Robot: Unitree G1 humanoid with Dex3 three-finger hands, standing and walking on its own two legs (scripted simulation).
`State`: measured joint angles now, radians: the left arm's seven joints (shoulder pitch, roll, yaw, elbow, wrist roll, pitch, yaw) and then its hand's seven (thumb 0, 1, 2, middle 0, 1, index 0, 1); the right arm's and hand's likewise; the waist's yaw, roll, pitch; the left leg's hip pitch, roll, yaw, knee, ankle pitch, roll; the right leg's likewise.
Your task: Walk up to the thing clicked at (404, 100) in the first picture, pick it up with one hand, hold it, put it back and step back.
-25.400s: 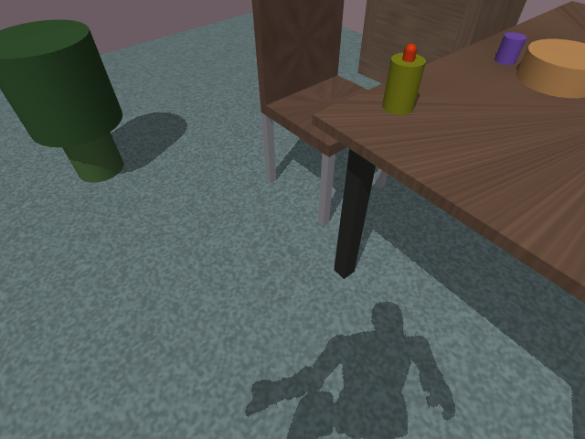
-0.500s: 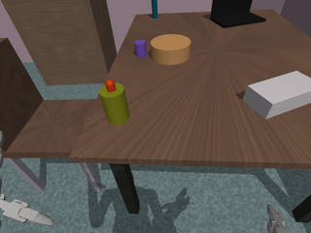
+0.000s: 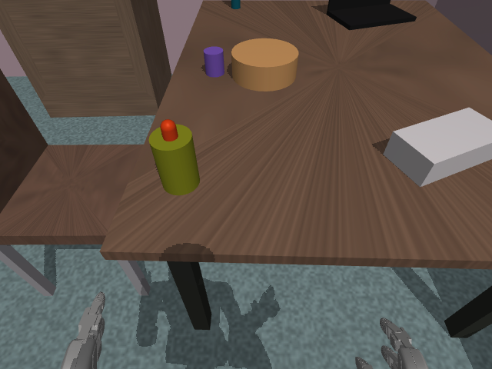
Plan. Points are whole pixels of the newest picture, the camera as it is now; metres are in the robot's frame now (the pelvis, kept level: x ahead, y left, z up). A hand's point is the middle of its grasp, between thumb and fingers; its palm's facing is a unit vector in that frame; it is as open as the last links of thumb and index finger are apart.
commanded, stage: home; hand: left
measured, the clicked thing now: (174, 154) +0.54 +0.19 +0.05
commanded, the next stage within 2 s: none
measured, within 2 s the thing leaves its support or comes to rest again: neither
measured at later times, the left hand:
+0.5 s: hand (160, 347) +0.20 +0.18 -0.10, palm faces +0.06 -0.97 -0.23, open 17.7 cm
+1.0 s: hand out of the picture +0.06 +0.26 -0.13, palm faces -0.05 -0.91 -0.42, open 17.6 cm
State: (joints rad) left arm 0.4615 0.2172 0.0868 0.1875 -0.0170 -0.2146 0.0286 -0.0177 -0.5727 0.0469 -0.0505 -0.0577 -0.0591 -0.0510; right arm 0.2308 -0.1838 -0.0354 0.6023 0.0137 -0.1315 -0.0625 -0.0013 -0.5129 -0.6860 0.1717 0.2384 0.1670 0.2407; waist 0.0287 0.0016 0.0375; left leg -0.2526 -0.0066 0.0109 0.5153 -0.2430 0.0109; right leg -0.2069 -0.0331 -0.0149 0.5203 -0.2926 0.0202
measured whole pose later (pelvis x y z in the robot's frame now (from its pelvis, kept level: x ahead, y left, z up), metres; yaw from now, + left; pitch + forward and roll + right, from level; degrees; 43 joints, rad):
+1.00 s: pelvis -0.01 -0.01 +0.01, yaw +0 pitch -4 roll +0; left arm 0.23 0.38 -0.02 0.98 0.04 -0.02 0.01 -0.01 -0.57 0.04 -0.05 -0.05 -0.05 -0.05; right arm 0.19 -0.35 -0.02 0.99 -0.03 0.01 0.02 0.01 -0.90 -0.90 0.20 0.30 0.20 0.30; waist 0.00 0.03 0.01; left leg -0.18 0.01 0.01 0.43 -0.19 0.00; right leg -0.13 -0.02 -0.02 0.43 -0.24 0.01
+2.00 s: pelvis +0.00 -0.01 +0.01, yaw -1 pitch -3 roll +0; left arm 0.13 0.35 -0.02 1.12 0.02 -0.02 0.00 -0.01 -0.56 0.05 -0.05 -0.05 -0.06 -0.05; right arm 0.12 -0.36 0.01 1.13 -0.02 0.00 0.01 0.00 -0.90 -0.90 0.21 0.30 0.20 0.30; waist -0.01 0.01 0.04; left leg -0.12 0.01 0.01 0.32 -0.15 0.00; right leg -0.08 -0.02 -0.01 0.32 -0.19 0.01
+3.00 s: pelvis +0.01 -0.01 +0.01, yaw +0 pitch -3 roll +0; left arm 0.14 0.35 -0.01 1.12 0.02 -0.01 0.00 0.00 0.66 0.85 -0.20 -0.30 -0.20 -0.29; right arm 0.13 -0.35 0.01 1.14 -0.01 -0.01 0.01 0.00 -0.90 -0.90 0.21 0.30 0.20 0.30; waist 0.00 0.01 0.04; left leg -0.10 0.01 0.01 0.30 -0.15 -0.01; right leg -0.06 -0.01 -0.02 0.30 -0.20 0.00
